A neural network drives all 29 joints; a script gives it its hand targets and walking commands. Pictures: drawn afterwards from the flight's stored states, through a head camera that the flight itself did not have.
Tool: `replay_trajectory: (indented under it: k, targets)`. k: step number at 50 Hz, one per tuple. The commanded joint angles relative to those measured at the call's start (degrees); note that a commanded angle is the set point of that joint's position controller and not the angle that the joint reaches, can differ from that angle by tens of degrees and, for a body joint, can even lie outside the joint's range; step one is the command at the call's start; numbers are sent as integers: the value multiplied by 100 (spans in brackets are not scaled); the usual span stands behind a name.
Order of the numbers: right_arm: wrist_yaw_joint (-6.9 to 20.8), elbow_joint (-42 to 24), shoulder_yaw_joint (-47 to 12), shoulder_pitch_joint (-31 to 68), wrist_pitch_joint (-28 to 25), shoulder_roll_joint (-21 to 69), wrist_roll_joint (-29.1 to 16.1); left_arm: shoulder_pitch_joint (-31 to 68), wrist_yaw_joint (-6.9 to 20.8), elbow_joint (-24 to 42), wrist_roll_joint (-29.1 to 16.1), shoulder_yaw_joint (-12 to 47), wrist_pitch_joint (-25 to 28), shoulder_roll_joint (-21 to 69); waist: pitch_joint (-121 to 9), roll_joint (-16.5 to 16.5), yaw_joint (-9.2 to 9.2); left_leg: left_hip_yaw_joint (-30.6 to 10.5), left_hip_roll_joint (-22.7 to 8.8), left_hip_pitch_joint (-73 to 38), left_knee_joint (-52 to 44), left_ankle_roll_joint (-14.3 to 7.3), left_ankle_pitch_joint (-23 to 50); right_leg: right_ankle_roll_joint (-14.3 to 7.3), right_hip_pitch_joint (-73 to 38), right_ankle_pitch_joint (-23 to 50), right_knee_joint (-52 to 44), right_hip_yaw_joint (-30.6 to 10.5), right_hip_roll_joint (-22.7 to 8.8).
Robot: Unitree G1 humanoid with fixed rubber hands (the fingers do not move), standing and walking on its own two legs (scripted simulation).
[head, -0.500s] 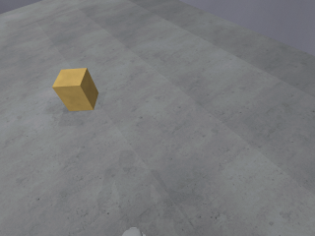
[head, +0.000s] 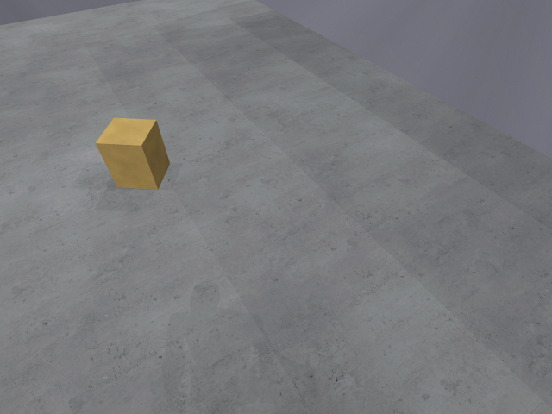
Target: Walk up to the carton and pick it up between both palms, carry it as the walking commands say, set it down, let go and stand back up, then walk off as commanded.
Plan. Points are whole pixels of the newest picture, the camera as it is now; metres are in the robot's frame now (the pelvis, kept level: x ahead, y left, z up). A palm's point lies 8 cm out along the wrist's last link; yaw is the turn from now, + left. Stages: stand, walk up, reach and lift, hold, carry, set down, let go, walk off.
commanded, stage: stand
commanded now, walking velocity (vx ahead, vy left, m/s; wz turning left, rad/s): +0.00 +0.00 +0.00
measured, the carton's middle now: (136, 154) +1.38 +0.84 -0.63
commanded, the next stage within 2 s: none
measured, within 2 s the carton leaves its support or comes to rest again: neither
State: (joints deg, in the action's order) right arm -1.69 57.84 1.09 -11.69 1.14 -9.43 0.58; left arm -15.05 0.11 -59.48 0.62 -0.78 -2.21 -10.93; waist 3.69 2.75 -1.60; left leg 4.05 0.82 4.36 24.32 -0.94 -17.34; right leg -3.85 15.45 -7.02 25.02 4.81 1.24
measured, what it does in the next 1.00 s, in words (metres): stands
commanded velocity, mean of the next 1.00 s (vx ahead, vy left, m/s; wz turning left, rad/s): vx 0.00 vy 0.00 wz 0.00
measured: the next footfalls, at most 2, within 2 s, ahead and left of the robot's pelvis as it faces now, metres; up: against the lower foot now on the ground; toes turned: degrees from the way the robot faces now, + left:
none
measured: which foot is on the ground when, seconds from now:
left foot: down 0.00-1.00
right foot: down 0.00-1.00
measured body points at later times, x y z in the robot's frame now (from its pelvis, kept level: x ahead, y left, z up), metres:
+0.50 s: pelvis -0.02 -0.01 +0.00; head -0.02 -0.02 +0.45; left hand -0.02 +0.21 -0.16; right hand -0.10 -0.22 -0.16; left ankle -0.04 +0.10 -0.74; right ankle +0.08 -0.07 -0.74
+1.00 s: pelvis -0.01 +0.00 +0.00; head -0.01 -0.01 +0.45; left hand -0.02 +0.21 -0.16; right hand -0.07 -0.20 -0.16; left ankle -0.04 +0.11 -0.74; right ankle +0.08 -0.07 -0.74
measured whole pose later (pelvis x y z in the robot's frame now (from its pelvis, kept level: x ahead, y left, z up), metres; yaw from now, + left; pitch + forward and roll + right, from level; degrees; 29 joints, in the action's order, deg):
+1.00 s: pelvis -0.01 +0.00 +0.00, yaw +0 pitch +1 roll +1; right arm -2.4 63.9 -0.9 -24.8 -1.1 -5.7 1.1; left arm -16.6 -0.9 -64.8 0.4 0.4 -0.9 -7.7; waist -1.7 0.5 -0.7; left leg 1.6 1.8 11.0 27.1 -1.2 -17.4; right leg -4.5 21.0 -5.5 25.1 4.3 1.7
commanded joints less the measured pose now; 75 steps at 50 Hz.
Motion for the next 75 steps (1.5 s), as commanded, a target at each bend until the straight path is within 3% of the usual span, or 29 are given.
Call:
replay_trajectory:
  k: [1, 4, 6, 9, 11, 16, 22, 27, 29, 35, 37, 38, 40, 41, 44, 46, 49, 53, 56, 58, 61, 64, 65, 69, 72, 74, 75]
  targets:
    - [-30, -125, 98, 26, -80, -586, -49, -163, 20, 121, 27, -86, 132, -564, 118, -738, -26, -677, -773, 1084, -1128, -132, -1131, 268, -638, -303, -650, -974, -645]
    - [-19, 47, 113, -527, -24, -481, -71, -268, -49, -59, 25, -74, 133, -654, 228, -146, 160, -544, -513, 860, -755, -167, -1155, 300, -157, -1296, -1218, -1353, -789]
    - [-19, 193, 82, -805, -15, -378, -47, -244, -62, -104, 19, -57, 121, -595, 363, -41, 223, -459, -403, 585, -600, -171, -950, 307, 375, -1759, -1515, -1550, -899]
    - [-10, 279, 78, -982, -22, -372, -6, -160, -103, -158, -9, -45, 81, -506, 322, 163, 294, -507, -416, 748, -647, -233, -1271, 391, 450, -1901, -1479, -1341, -759]
    - [-10, 342, 1, -1036, -66, -174, -9, -346, -89, -204, -45, -69, 80, -490, 259, -175, 144, -582, -492, 1036, -800, -242, -1400, 335, 204, -1636, -1269, -1282, -742]
    - [-8, 475, 10, -1333, -109, -313, -18, -613, -120, -371, -34, -54, 55, -386, 96, -33, 53, -604, -408, 1488, -757, -295, -1645, 316, -53, -2006, -1220, -1310, -740]
    - [-31, 616, -48, -1705, -144, -174, 20, -440, -158, -289, -43, -53, 95, -471, 49, 10, 83, -619, -350, 1624, -596, -364, -1446, 289, -10, -1952, -1221, -1351, -764]
    - [-45, 705, -100, -2067, -114, -30, 42, -433, -155, -258, -57, -55, 72, -484, 45, -256, 100, -673, -365, 1776, -618, -348, -1549, 284, 7, -1992, -1144, -1321, -767]
    - [-39, 677, -82, -2021, -144, -94, 47, -468, -155, -310, -53, -10, 70, -359, 195, -136, 70, -718, -390, 1948, -618, -371, -1508, 297, -18, -1875, -1108, -1299, -758]
    - [-42, 718, -108, -2252, -128, -45, 61, -532, -142, -313, -26, 23, 78, -289, 145, -199, 128, -660, -295, 1779, -462, -301, -1410, 239, 204, -2104, -1164, -1430, -804]
    - [-59, 691, -73, -2254, -136, -106, 70, -432, -140, -297, -35, -8, 91, -355, 105, -61, 111, -628, -259, 1757, -429, -319, -1214, 240, 154, -1985, -1123, -1369, -817]
    - [-37, 668, -120, -2243, -156, 0, 47, -430, -132, -261, -37, -11, 104, -342, 49, -209, 161, -709, -324, 1748, -506, -331, -1283, 221, 146, -1977, -1061, -1330, -790]
    - [-66, 668, -119, -2223, -178, -41, 55, -545, -139, -343, -32, -19, 111, -326, 129, -191, 85, -714, -331, 1786, -529, -306, -1201, 210, 96, -1831, -1062, -1381, -793]
    - [-59, 661, -129, -2216, -188, 30, 49, -495, -117, -325, -30, 1, 109, -293, 96, -70, 114, -727, -353, 1755, -472, -304, -1169, 195, 126, -1838, -1030, -1309, -770]
    - [-53, 608, -131, -2169, -192, 43, 58, -505, -116, -359, -22, 24, 122, -274, -12, -219, 149, -664, -292, 1632, -435, -263, -1072, 196, 113, -1772, -1018, -1360, -767]
    - [-63, 634, -153, -2117, -230, 50, 37, -353, -104, -336, -44, 5, 153, -292, 38, -318, 111, -795, -425, 1721, -599, -268, -872, 135, -41, -1301, -863, -1278, -769]
    - [-88, 558, -127, -1962, -273, -116, 41, -472, -132, -432, -18, 68, 182, -97, 127, -219, 101, -863, -489, 1629, -664, -269, -605, 110, -76, -908, -714, -1204, -735]
    - [-94, 587, -158, -2011, -263, 82, 31, -526, -119, -490, -28, 63, 193, -152, 131, -101, 109, -788, -425, 1517, -578, -294, -574, 148, -88, -1059, -746, -1194, -740]
    - [-92, 579, -187, -1916, -283, 80, 45, -543, -109, -524, -30, 88, 207, 9, 92, -396, 56, -859, -546, 1494, -696, -282, -440, 111, -171, -660, -611, -1111, -713]
    - [-88, 541, -139, -1829, -287, -57, 47, -479, -104, -525, -35, 60, 223, -117, 80, -213, 40, -858, -570, 1540, -736, -279, -358, 141, -319, -482, -561, -1013, -651]
    - [-80, 527, -162, -1753, -312, -43, 32, -560, -125, -606, -24, 110, 242, -12, 195, -371, 25, -913, -625, 1492, -768, -289, -103, 125, -323, -190, -435, -930, -669]
    - [-98, 501, -120, -1754, -288, -130, 40, -477, -160, -609, -16, 73, 263, -134, 73, -317, 84, -816, -548, 1314, -669, -260, -106, 116, -363, -316, -497, -995, -673]
    - [-83, 502, -130, -1747, -297, -49, 22, -428, -164, -613, -28, 88, 258, -51, 22, -182, 98, -827, -532, 1281, -653, -264, -39, 109, -386, -314, -450, -981, -694]
    - [-110, 482, -106, -1599, -324, -165, 43, -502, -149, -673, -20, 51, 286, -161, 129, -353, -1, -866, -617, 1169, -714, -294, 246, 145, -365, 49, -396, -857, -640]
    - [-132, 394, -83, -1638, -334, -253, 38, -303, -184, -569, 0, -9, 329, -422, 119, -410, 130, -807, -659, 997, -580, -247, 682, 77, -363, 311, -305, -886, -717]
    - [-120, 292, -33, -1471, -340, -414, 31, -324, -188, -553, -2, 11, 348, -334, -32, -496, 91, -813, -659, 818, -532, -231, 881, 69, -379, 451, -208, -857, -703]
    - [-132, 229, -14, -1473, -362, -514, 50, -201, -181, -453, -2, -27, 366, -519, -48, -358, 96, -824, -707, 803, -492, -228, 1118, 59, -417, 521, -188, -863, -709]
